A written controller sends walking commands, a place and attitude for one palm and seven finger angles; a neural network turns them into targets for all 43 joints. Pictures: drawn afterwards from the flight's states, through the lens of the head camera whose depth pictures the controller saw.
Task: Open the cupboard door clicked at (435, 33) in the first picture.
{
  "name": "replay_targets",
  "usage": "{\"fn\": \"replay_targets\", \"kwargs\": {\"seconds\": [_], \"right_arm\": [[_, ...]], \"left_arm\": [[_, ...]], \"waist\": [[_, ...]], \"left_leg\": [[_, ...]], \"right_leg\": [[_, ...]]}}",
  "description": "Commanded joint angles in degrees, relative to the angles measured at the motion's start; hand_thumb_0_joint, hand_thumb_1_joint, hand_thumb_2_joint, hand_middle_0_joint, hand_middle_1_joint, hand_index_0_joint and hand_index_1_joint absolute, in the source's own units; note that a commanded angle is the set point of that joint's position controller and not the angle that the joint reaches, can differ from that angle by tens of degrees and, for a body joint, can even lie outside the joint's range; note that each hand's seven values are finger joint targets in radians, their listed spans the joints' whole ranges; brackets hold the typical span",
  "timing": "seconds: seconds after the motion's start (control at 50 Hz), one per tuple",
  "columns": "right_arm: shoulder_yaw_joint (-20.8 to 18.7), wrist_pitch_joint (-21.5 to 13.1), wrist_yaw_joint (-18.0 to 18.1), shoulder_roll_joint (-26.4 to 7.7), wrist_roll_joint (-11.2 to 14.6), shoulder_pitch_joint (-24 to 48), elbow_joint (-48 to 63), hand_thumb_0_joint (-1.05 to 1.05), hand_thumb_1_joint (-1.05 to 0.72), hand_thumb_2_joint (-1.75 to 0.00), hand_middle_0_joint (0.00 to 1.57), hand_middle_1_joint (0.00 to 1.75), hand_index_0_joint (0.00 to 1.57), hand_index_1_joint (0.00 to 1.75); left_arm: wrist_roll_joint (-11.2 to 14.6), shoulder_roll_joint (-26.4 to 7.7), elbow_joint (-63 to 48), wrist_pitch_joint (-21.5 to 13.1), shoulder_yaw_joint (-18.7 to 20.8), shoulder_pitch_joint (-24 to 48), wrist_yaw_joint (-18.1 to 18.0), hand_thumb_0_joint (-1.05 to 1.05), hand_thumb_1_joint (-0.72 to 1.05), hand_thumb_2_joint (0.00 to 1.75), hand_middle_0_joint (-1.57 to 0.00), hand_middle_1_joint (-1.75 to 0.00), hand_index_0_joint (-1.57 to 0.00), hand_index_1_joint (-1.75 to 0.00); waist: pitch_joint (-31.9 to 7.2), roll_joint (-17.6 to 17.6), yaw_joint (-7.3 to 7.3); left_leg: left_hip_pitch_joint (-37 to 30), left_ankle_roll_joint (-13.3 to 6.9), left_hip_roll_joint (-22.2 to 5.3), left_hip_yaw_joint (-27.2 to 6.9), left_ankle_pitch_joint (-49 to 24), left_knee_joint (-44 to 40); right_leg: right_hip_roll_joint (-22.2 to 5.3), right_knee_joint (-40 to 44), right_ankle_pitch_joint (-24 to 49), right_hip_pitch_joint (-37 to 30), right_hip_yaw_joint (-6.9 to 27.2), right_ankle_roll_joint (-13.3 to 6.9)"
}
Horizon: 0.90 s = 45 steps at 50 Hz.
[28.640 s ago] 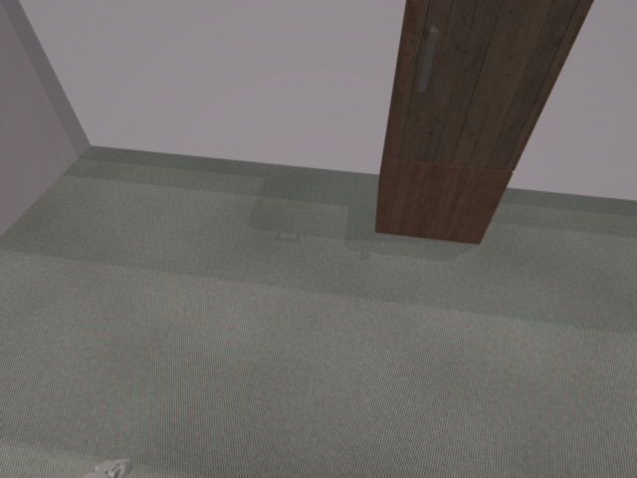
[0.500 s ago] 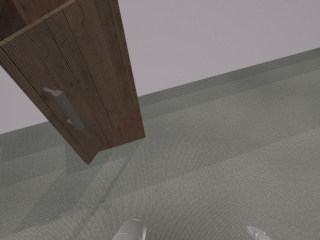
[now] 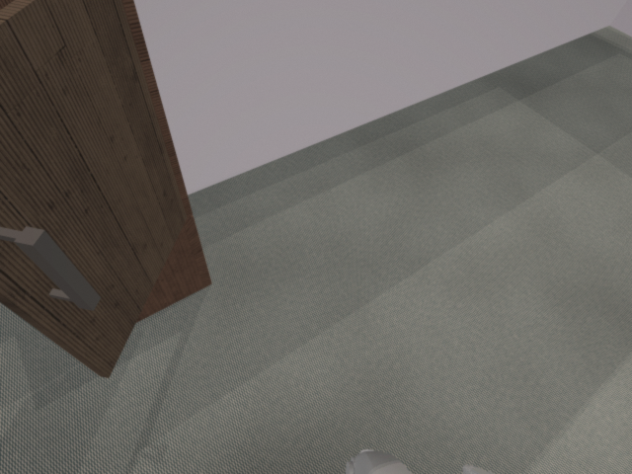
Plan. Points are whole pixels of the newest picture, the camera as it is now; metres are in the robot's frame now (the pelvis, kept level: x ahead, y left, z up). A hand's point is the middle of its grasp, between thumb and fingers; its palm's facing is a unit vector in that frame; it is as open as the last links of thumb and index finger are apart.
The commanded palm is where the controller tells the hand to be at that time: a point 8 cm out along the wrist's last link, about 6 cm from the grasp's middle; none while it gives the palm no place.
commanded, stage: walk to a spot facing it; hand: left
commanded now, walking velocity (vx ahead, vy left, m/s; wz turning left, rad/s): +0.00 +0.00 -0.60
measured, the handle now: (48, 270) +0.31 +0.38 +0.01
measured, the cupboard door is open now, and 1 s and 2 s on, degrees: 45 45 45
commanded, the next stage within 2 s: turn to face it in 1.88 s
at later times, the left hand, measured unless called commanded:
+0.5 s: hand (261, 436) +0.18 +0.09 -0.15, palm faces -0.31 -0.92 -0.24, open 7.4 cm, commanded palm none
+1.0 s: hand (265, 362) +0.29 +0.10 -0.18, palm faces -0.50 -0.85 -0.16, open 7.4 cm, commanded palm none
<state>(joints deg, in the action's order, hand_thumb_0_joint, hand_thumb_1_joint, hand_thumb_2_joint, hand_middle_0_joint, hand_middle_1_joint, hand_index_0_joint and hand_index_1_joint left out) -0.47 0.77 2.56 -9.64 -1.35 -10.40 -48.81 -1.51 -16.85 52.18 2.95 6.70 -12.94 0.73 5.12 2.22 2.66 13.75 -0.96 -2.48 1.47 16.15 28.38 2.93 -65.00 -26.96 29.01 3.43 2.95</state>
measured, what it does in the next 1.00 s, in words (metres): walks ahead, turning right: right foot, then left foot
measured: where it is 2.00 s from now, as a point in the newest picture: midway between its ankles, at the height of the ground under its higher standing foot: (437, 387)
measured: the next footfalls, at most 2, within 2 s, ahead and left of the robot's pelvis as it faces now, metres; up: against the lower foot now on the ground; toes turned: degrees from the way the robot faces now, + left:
right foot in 0.30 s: +0.03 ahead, -0.14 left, +0.00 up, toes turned -18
left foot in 0.82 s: +0.21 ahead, +0.02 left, +0.00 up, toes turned -27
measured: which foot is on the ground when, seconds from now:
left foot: down 0.00-0.32, up 0.34-0.80, down 0.82-1.00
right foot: up 0.00-0.28, down 0.30-0.82, up 0.84-1.00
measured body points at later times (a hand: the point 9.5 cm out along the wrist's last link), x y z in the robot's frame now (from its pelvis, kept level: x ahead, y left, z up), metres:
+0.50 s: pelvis +0.01 -0.05 +0.00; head +0.05 -0.09 +0.44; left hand +0.19 +0.14 -0.13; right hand -0.05 -0.30 -0.16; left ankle +0.05 +0.11 -0.66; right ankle -0.01 -0.13 -0.74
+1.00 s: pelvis +0.17 -0.06 +0.00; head +0.21 -0.05 +0.45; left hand +0.32 +0.15 -0.16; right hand +0.08 -0.29 -0.12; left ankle +0.17 +0.04 -0.74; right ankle +0.06 -0.16 -0.63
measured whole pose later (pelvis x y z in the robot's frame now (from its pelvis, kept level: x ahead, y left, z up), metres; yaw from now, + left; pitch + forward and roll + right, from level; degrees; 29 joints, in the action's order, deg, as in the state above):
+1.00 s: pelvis +0.17 -0.06 +0.00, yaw -36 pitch +2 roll -2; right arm -1.0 -3.9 1.6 -9.0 -1.5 -16.2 -51.2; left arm -2.0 -14.2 56.8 1.1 6.3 -17.3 2.9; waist 1.7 2.7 1.9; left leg 8.1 -0.9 -3.2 8.0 17.6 24.0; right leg -0.8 -70.6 -16.2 32.7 -0.4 -0.4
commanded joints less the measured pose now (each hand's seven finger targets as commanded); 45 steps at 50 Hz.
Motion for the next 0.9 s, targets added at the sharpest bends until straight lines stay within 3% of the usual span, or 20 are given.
{"fn": "replay_targets", "kwargs": {"seconds": [0.0,0.1,0.2,0.24,0.26,0.28,0.3,0.32,0.34,0.38,0.44,0.52,0.62,0.7,0.76,0.78,0.8,0.82,0.84,0.88], "right_arm": [[-2.8,-1.6,0.6,-11.1,-0.1,-4.9,2.2,0.00,-0.90,-0.90,0.20,0.30,0.20,0.30],[-3.3,-1.5,0.1,-11.5,-0.3,-8.3,0.1,0.00,-0.90,-0.90,0.20,0.30,0.20,0.30],[-4.3,-1.2,-0.3,-13.4,-0.6,-10.4,-1.3,0.00,-0.90,-0.90,0.20,0.30,0.20,0.30],[-4.6,-1.1,-0.6,-13.7,-0.3,-9.0,-1.0,0.00,-0.90,-0.90,0.20,0.30,0.20,0.30],[-4.6,-1.1,-0.8,-13.5,0.2,-7.9,-0.7,0.00,-0.90,-0.90,0.20,0.30,0.20,0.30],[-3.9,-0.9,-1.2,-9.6,1.1,-8.4,0.8,0.00,-0.90,-0.90,0.20,0.30,0.20,0.30],[-3.2,-0.4,-0.9,-8.1,0.9,-4.9,2.7,0.00,-0.90,-0.90,0.20,0.30,0.20,0.30],[-3.3,0.4,-0.4,-9.4,1.0,-5.3,2.2,0.00,-0.90,-0.90,0.20,0.30,0.20,0.30],[-3.6,0.7,-0.4,-8.3,0.7,-3.9,1.5,0.00,-0.90,-0.90,0.20,0.30,0.20,0.30],[-3.7,1.1,-0.9,-8.6,0.5,-3.4,0.3,0.00,-0.90,-0.90,0.20,0.30,0.20,0.30],[-4.2,1.5,-1.9,-7.8,-0.1,-4.5,-0.6,0.00,-0.90,-0.90,0.20,0.30,0.20,0.30],[-4.7,0.9,-2.5,-8.3,-0.4,-1.4,0.4,0.00,-0.90,-0.90,0.20,0.30,0.20,0.30],[-4.8,-0.9,-2.8,-7.9,-0.1,3.4,2.9,0.00,-0.90,-0.90,0.20,0.30,0.20,0.30],[-4.4,-2.6,-2.7,-6.8,0.3,4.3,3.9,0.00,-0.90,-0.90,0.20,0.30,0.20,0.30],[-4.3,-3.9,-1.8,-7.8,0.5,-4.2,1.0,0.00,-0.90,-0.90,0.20,0.30,0.20,0.30],[-4.9,-4.5,-0.9,-11.5,0.3,-10.8,-1.2,0.00,-0.90,-0.90,0.20,0.30,0.20,0.30],[-6.4,-4.8,-0.6,-18.1,-1.0,-18.2,-2.2,0.00,-0.90,-0.90,0.20,0.30,0.20,0.30],[-6.0,-4.2,-0.3,-18.1,-0.8,-19.6,-2.0,0.00,-0.90,-0.90,0.20,0.30,0.20,0.30],[-5.4,-4.0,-0.7,-16.1,-0.7,-15.8,-0.4,0.00,-0.90,-0.90,0.20,0.30,0.20,0.30],[-3.6,-4.5,-0.7,-10.4,-0.7,-10.5,-0.3,0.00,-0.90,-0.90,0.20,0.30,0.20,0.30]], "left_arm": [[0.1,-0.5,-4.0,-0.4,-0.8,-1.3,1.0,0.00,0.90,0.90,-0.20,-0.30,-0.20,-0.30],[0.1,0.6,-5.7,-0.2,-1.6,5.2,1.5,0.00,0.90,0.90,-0.20,-0.30,-0.20,-0.30],[0.2,0.8,-6.4,-1.0,-2.1,7.7,1.4,0.00,0.90,0.90,-0.20,-0.30,-0.20,-0.30],[0.2,-0.6,-5.4,-1.5,-1.8,4.0,1.2,0.00,0.90,0.90,-0.20,-0.30,-0.20,-0.30],[0.1,-2.3,-4.0,-2.0,-1.3,-0.9,0.9,0.00,0.90,0.90,-0.20,-0.30,-0.20,-0.30],[-0.6,-8.8,-2.7,-2.9,0.0,-5.6,0.0,0.00,0.90,0.90,-0.20,-0.30,-0.20,-0.30],[0.4,-12.7,-1.4,-2.7,0.8,-8.4,-0.9,0.00,0.90,0.90,-0.20,-0.30,-0.20,-0.30],[0.7,-11.1,-1.6,-2.5,0.4,-7.5,-1.6,0.00,0.90,0.90,-0.20,-0.30,-0.20,-0.30],[0.6,-8.1,-2.4,-2.2,0.3,-4.2,-2.3,0.00,0.90,0.90,-0.20,-0.30,-0.20,-0.30],[0.9,-5.5,-3.7,-2.2,-0.6,0.1,-2.3,0.00,0.90,0.90,-0.20,-0.30,-0.20,-0.30],[0.6,-4.7,-4.2,-3.0,-0.8,1.7,-1.7,0.00,0.90,0.90,-0.20,-0.30,-0.20,-0.30],[0.5,-4.5,-3.4,-3.9,-0.4,-0.9,-0.7,0.00,0.90,0.90,-0.20,-0.30,-0.20,-0.30],[0.2,-4.8,-1.9,-5.0,0.1,-5.0,-0.3,0.00,0.90,0.90,-0.20,-0.30,-0.20,-0.30],[-0.1,-5.2,-1.4,-5.0,0.5,-5.6,-0.3,0.00,0.90,0.90,-0.20,-0.30,-0.20,-0.30],[0.5,-4.3,-1.7,-4.9,0.4,-2.7,-0.2,0.00,0.90,0.90,-0.20,-0.30,-0.20,-0.30],[0.8,-1.3,-2.4,-5.0,-0.2,-2.1,0.2,0.00,0.90,0.90,-0.20,-0.30,-0.20,-0.30],[1.3,2.1,-3.2,-5.2,-0.9,-3.1,0.9,0.00,0.90,0.90,-0.20,-0.30,-0.20,-0.30],[0.5,-0.2,-4.2,-5.5,-0.8,0.4,0.9,0.00,0.90,0.90,-0.20,-0.30,-0.20,-0.30],[0.0,-0.8,-4.5,-5.6,-0.5,1.2,1.5,0.00,0.90,0.90,-0.20,-0.30,-0.20,-0.30],[-0.7,0.1,-1.9,-5.2,-0.1,0.7,2.1,0.00,0.90,0.90,-0.20,-0.30,-0.20,-0.30]], "waist": [[-7.4,-11.1,-1.91],[-4.0,-12.0,-3.77],[-5.4,-15.2,-5.16],[-6.9,-13.0,-2.83],[-9.8,-9.0,0.13],[-13.4,8.4,1.68],[-13.2,15.9,3.18],[-12.3,11.7,2.20],[-10.0,11.7,1.15],[-7.6,7.4,-1.00],[-5.0,4.4,-2.71],[-0.7,5.6,-1.76],[-1.0,5.3,-0.27],[-2.1,6.0,0.06],[-5.6,3.2,-4.35],[-8.4,-5.2,-7.44],[-13.0,-22.4,-9.88],[-9.4,-15.6,-10.64],[-4.4,-9.6,-8.54],[0.4,-9.3,-5.04]], "left_leg": [[-9.4,-5.0,-12.7,-2.8,-36.1,-7.2],[-7.9,-5.8,-14.3,0.4,-31.5,-7.7],[-9.5,-5.6,-16.5,2.4,-34.4,-3.2],[-6.9,-3.1,-16.3,4.1,-32.0,2.0],[-2.8,-0.5,-14.5,6.4,-27.7,9.5],[11.2,3.5,-8.0,11.5,-5.9,24.0],[19.8,5.1,-1.3,7.0,22.3,36.0],[20.9,4.4,-3.1,-0.6,20.2,39.8],[22.8,4.5,-4.3,-1.4,15.8,40.1],[21.8,5.7,-4.5,-1.4,8.8,40.4],[18.1,6.0,-3.5,-0.6,3.7,36.8],[20.3,5.9,-2.9,-0.8,1.0,32.4],[22.0,5.4,-1.9,-1.4,2.7,24.1],[14.6,4.1,0.8,-1.0,6.6,12.9],[-6.9,3.6,2.3,0.7,-0.2,-2.9],[-20.5,1.9,-4.3,-6.2,4.8,-7.7],[-29.9,-4.2,-22.8,-28.9,14.2,-13.5],[-23.9,-8.2,-28.6,-33.9,17.0,-17.5],[-18.6,-9.4,-27.4,-29.9,14.2,-17.7],[-9.8,-5.0,-20.1,-17.2,3.1,-17.4]], "right_leg": [[-3.6,-4.1,5.8,4.7,-2.9,1.2],[-5.6,8.2,6.4,2.6,-5.7,0.8],[-3.7,22.5,3.5,-5.0,-9.0,-1.6],[-3.3,31.8,10.3,-13.0,-8.8,-2.9],[-4.5,39.6,19.7,-22.5,-7.1,-4.0],[-18.0,43.2,38.2,-35.5,10.5,-8.8],[-26.6,41.6,60.9,-35.6,20.4,-14.9],[-25.9,41.7,54.4,-33.3,17.2,-16.8],[-21.3,42.0,49.6,-31.6,14.3,-14.8],[-17.2,44.1,38.5,-27.3,11.7,-13.2],[-14.2,49.2,17.7,-19.7,10.8,-12.1],[-13.3,54.2,0.9,-16.7,15.3,-12.8],[-14.3,54.3,-1.2,-20.7,20.1,-15.1],[-13.9,50.7,4.8,-19.7,22.4,-15.9],[-8.8,42.2,8.1,-8.9,17.9,-12.1],[-3.6,32.8,7.4,0.7,12.9,-9.4],[3.4,12.4,-5.9,13.3,2.0,-5.5],[-0.9,1.6,-5.6,15.7,1.0,-5.0],[-4.4,-2.2,-1.7,16.7,0.8,-4.5],[-6.5,-7.4,7.2,14.8,-0.3,-3.6]]}}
